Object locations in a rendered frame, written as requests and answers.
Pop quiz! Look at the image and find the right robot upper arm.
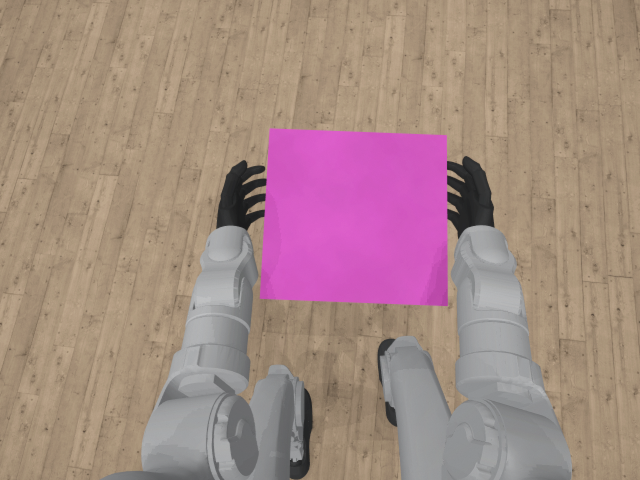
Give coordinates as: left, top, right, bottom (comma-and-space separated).
443, 398, 572, 480

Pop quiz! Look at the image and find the robot thigh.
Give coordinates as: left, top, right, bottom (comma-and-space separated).
247, 374, 304, 480
380, 346, 453, 480

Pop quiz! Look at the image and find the robot right thigh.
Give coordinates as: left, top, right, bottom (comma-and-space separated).
380, 346, 453, 480

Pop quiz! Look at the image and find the left robot upper arm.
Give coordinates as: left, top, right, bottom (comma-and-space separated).
100, 392, 259, 480

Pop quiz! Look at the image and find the left robot hand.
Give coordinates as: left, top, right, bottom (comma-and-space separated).
216, 160, 267, 230

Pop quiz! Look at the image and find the robot right forearm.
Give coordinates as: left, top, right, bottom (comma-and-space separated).
451, 225, 572, 478

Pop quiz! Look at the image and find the carton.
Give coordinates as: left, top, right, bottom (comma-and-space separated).
260, 128, 448, 306

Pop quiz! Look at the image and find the right robot hand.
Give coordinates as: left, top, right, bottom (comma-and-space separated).
447, 156, 495, 240

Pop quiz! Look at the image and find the robot left forearm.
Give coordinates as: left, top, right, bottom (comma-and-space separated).
141, 226, 258, 468

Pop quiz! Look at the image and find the robot left thigh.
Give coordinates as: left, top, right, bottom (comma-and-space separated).
247, 374, 304, 480

